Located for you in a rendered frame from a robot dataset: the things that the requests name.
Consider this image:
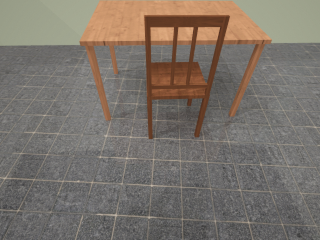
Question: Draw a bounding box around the table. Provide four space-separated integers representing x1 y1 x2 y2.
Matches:
79 0 272 121

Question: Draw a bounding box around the chair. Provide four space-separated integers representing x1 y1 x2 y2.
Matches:
144 15 230 139

